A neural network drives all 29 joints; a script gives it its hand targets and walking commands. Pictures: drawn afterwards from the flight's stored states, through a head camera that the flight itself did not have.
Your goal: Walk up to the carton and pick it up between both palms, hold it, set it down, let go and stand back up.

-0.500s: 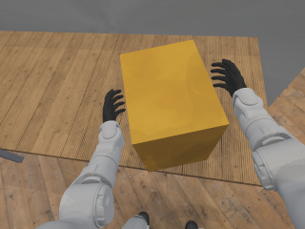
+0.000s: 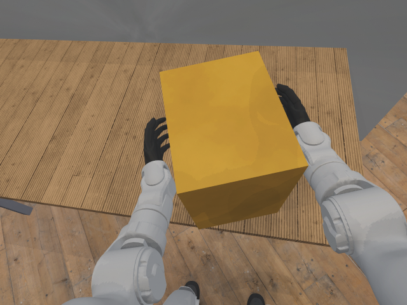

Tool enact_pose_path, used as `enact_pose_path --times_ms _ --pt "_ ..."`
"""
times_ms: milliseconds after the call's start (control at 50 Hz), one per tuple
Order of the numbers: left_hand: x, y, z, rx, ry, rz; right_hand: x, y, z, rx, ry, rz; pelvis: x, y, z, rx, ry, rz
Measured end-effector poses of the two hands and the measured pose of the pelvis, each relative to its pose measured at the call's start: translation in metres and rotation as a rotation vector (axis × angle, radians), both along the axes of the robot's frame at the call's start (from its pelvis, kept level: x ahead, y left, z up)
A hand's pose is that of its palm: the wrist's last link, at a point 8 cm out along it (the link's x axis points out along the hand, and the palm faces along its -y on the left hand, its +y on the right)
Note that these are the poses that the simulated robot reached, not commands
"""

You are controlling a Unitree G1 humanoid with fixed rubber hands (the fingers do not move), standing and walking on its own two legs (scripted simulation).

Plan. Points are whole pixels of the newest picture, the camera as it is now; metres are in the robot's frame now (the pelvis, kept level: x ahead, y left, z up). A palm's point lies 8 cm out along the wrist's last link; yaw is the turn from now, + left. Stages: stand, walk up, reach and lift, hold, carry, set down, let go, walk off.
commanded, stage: reach and lift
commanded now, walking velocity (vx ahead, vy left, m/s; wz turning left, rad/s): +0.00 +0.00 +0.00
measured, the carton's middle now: (225, 150) +0.42 +0.07 -0.04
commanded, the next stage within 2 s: none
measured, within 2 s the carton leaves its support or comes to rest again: neither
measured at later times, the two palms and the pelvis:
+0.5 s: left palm (154, 160) +0.36 +0.21 +0.00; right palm (292, 119) +0.48 -0.06 +0.03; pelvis +0.00 +0.00 +0.00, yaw +0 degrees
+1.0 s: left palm (155, 161) +0.36 +0.20 +0.00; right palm (292, 119) +0.48 -0.06 +0.02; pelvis +0.00 +0.00 +0.00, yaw +1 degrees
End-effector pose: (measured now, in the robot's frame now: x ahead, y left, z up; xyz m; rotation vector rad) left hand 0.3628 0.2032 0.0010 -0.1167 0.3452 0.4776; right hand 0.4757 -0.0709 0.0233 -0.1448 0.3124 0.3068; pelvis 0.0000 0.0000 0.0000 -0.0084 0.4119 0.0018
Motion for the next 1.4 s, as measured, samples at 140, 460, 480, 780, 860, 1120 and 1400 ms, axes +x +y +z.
enact_pose_path --times_ms 140,460,480,780,860,1120,1400 --pt "-0.0031 -0.0002 -0.001 -0.018 -0.004 0.02 -0.0003 0.003 0.0028 -0.015 -0.01 0.01 -0.0014 0.0008 0.0001 -0.001 0.0 0.001" --pt "-0.0059 0.0024 -0.0012 0.01 -0.003 0.035 0.0022 0.0085 0.0026 -0.017 -0.027 0.035 -0.0004 0.0003 0.0031 -0.003 0.022 0.005" --pt "-0.006 0.0021 -0.0013 0.008 -0.005 0.038 0.0023 0.0083 0.0023 -0.017 -0.028 0.035 -0.0002 0.0002 0.0032 -0.003 0.023 0.005" --pt "-0.0061 0.0002 -0.0025 0.005 -0.016 0.051 0.0034 0.0071 -0.001 -0.008 -0.033 0.035 0.0019 -0.0022 0.0041 -0.001 0.033 0.008" --pt "-0.0063 -0.0002 -0.0025 0.007 -0.018 0.053 0.0033 0.0071 -0.0012 -0.006 -0.034 0.035 0.0022 -0.0029 0.0043 0.0 0.034 0.009" --pt "-0.0072 0.0003 -0.0029 0.006 -0.022 0.059 0.0023 0.0084 -0.0007 -0.005 -0.043 0.03 0.002 -0.0034 0.0043 0.0 0.034 0.011" --pt "-0.0081 0.0014 -0.0036 -0.001 -0.029 0.06 0.0013 0.0099 0.0005 -0.01 -0.049 0.027 0.0008 -0.0029 0.0044 -0.002 0.035 0.013"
